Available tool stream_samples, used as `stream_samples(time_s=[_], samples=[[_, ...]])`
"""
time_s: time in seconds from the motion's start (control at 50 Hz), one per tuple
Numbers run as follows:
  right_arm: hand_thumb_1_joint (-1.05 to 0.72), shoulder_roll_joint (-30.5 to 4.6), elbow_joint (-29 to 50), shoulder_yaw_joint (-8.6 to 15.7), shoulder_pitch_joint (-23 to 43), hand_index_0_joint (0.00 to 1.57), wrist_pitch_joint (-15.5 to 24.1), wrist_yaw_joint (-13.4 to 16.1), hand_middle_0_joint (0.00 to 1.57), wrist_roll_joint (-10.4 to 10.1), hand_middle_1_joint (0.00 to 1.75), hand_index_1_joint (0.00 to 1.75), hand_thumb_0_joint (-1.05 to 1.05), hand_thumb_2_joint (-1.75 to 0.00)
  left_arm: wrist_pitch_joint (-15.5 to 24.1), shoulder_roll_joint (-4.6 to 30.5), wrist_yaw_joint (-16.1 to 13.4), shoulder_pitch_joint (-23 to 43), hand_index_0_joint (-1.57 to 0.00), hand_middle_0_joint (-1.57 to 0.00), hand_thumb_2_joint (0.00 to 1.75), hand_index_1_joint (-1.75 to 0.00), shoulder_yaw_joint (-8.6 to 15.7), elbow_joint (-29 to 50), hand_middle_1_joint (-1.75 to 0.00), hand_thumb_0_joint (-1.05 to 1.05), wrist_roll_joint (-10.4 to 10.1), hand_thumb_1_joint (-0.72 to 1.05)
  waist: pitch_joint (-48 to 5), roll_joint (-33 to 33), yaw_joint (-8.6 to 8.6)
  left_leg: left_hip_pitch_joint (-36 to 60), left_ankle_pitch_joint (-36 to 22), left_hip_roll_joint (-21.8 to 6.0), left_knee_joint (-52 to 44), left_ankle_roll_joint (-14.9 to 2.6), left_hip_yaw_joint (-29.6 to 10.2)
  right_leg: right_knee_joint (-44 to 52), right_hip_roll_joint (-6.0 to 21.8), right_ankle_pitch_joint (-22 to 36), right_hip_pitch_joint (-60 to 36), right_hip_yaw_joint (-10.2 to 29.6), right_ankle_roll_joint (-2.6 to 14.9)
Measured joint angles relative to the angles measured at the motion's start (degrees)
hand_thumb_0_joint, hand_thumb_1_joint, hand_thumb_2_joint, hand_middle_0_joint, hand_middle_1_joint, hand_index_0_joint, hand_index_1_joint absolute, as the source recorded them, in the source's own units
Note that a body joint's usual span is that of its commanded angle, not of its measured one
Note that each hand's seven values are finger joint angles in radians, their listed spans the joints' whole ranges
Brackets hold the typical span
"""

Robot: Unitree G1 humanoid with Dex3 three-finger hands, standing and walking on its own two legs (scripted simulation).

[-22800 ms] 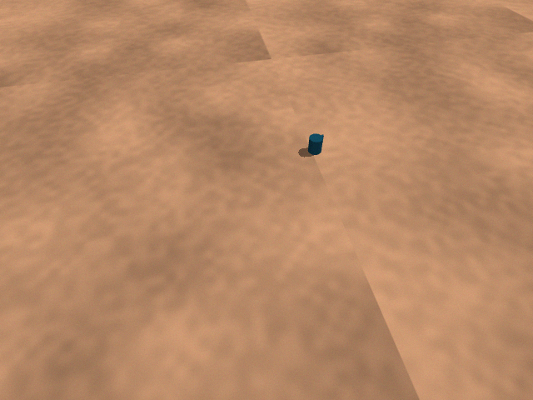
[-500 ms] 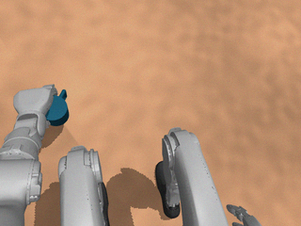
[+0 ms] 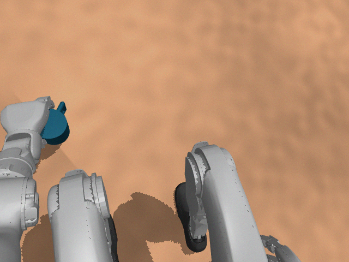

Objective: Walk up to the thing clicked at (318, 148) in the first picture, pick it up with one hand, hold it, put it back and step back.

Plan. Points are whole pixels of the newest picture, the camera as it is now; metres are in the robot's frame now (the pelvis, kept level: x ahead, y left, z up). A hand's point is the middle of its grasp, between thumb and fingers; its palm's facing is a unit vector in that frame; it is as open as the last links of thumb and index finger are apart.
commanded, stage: rest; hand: left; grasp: from above
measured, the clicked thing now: (55, 122) +0.47 +0.23 -0.27
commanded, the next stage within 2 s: open in 0.16 s
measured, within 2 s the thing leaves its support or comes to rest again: rests again in 0.02 s
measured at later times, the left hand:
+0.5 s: hand (30, 129) +0.44 +0.27 -0.21, palm faces -0.47 -0.04 -0.88, open 10.4 cm
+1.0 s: hand (35, 125) +0.45 +0.26 -0.21, palm faces -0.45 -0.07 -0.89, open 13.2 cm
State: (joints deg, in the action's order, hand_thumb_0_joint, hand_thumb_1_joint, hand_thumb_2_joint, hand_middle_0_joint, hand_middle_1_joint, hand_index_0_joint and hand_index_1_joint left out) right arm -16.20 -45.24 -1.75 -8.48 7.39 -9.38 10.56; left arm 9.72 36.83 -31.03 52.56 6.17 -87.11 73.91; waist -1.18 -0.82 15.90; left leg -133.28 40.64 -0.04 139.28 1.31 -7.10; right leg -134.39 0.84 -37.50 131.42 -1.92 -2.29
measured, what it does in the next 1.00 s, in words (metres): stands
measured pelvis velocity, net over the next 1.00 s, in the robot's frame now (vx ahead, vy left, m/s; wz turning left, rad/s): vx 0.00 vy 0.00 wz -0.05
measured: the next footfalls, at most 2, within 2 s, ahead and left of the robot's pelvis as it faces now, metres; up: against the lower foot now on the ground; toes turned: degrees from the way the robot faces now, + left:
none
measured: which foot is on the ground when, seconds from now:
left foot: down 0.00-1.00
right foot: down 0.00-1.00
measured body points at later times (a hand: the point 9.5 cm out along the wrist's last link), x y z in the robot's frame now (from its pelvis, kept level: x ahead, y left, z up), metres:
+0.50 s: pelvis +0.00 +0.00 -0.02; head +0.25 +0.07 +0.36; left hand +0.46 +0.27 -0.16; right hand +0.02 -0.27 -0.11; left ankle +0.07 +0.13 -0.29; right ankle +0.10 -0.13 -0.29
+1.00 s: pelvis +0.00 +0.00 -0.01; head +0.25 +0.06 +0.36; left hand +0.47 +0.26 -0.16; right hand +0.01 -0.27 -0.10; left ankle +0.07 +0.13 -0.29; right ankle +0.10 -0.13 -0.29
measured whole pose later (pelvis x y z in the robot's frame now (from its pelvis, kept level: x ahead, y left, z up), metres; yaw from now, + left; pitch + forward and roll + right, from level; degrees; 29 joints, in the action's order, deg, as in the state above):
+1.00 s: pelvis +0.00 +0.00 -0.01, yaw -3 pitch +32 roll -9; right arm -17.5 -46.4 -5.5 -9.5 11.2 -15.1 13.0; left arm 10.9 42.4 -33.9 56.2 6.5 -95.2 73.8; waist 0.6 -1.0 18.0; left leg -134.6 41.0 0.0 143.2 1.2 -9.8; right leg -136.1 0.1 -36.8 131.6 -4.1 -2.7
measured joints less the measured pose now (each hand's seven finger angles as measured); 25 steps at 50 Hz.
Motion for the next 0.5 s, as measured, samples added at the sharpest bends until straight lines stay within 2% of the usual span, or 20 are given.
stream_samples(time_s=[0.2,0.32,0.5], samples=[[-0.9,-0.6,-0.4,-2.1,0.5,0.21,1.4,-2.0,0.2,1.2,0.3,0.3,0.0,-0.89,0.7,2.7,-1.1,3.7,-0.61,-0.98,0.6,-0.56,-1.0,-6.5,-0.71,0.08,-0.6,0.04,0.9,0.5,0.23,-0.4,1.0,-0.1,2.4,-0.18,-0.9,-1.6,-0.4,-0.5,0.1,-0.6,-0.47],[-0.9,-0.9,0.0,-3.3,-0.2,0.21,2.5,-3.0,0.2,1.6,0.3,0.3,0.0,-0.89,2.5,4.9,-1.2,5.2,-0.61,-0.95,0.57,-0.58,-1.8,-9.7,-0.74,0.07,-0.8,0.04,1.6,0.2,0.67,-0.8,0.8,0.1,3.5,-0.15,-1.6,-2.2,-0.5,-0.2,0.1,-1.1,-0.51],[-0.89,-1.2,-0.6,-3.6,-1.2,0.21,3.6,-4.1,0.2,2.3,0.3,0.3,0.0,-0.89,3.4,6.0,-3.0,3.5,-0.55,-0.7,0.69,-0.72,-2.1,-8.9,-0.8,0.03,0.6,-0.03,2.0,-0.6,1.01,-0.9,0.6,0.2,4.2,-0.17,-2.3,-2.3,-0.6,0.1,-0.2,-1.7,-0.61]])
